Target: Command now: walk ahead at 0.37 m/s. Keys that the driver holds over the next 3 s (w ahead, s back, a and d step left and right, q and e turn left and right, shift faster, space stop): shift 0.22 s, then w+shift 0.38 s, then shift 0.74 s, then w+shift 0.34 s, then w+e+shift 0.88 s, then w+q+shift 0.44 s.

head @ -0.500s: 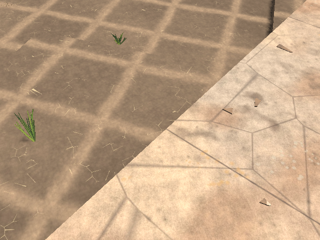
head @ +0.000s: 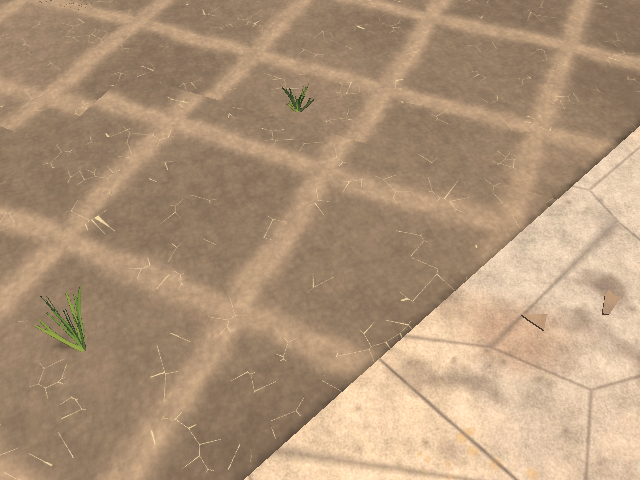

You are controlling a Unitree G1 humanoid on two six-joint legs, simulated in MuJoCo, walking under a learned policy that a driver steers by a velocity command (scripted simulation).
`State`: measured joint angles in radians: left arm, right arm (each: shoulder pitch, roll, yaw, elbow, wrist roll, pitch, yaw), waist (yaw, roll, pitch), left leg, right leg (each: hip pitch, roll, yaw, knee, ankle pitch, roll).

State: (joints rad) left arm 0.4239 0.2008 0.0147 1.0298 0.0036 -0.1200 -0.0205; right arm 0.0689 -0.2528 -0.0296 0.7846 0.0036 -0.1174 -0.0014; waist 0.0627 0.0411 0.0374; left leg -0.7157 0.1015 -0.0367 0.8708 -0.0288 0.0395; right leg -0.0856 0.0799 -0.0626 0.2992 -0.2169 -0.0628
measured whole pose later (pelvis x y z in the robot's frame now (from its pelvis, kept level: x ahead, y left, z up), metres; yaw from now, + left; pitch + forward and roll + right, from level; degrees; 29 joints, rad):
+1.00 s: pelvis +0.33 +0.00 -0.01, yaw +0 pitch +2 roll +0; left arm 0.42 0.19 0.01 1.00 0.00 -0.06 0.03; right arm 0.06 -0.18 -0.04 0.77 -0.01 -0.06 0.02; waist 0.07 0.01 0.01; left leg -0.40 -0.01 0.04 0.52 -0.17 0.04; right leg -0.19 -0.03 -0.01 0.65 -0.46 0.01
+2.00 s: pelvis +0.61 +0.01 -0.03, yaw -10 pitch +1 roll +0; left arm 0.08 0.25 0.06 0.75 -0.05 -0.07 -0.07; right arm 0.47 -0.17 0.00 1.06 -0.02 -0.13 -0.01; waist -0.08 -0.02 -0.03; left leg 0.26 -0.02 0.23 0.16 -0.43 -0.01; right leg -0.87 -0.05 0.03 0.86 0.21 -0.14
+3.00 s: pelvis +1.30 -0.36 -0.16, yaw -35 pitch +1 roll +0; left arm 0.33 0.21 0.07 0.74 0.01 -0.10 -0.03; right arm 0.36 -0.26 -0.08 0.81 0.05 -0.06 -0.02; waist 0.01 0.04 -0.06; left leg -0.50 0.03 -0.13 1.50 -0.22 0.04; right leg -0.30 -0.03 -0.13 0.73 -0.44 -0.03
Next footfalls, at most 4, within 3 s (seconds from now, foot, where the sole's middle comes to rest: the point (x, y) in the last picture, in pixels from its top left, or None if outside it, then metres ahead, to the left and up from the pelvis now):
0.14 left None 0.32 0.10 -0.78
0.60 right None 0.27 -0.13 -0.78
0.94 left None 0.45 0.11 -0.78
1.22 right None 0.41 -0.14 -0.78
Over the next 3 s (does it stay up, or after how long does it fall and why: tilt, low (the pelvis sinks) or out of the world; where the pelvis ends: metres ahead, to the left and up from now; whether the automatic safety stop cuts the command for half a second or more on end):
stays up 1.30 -0.36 -0.16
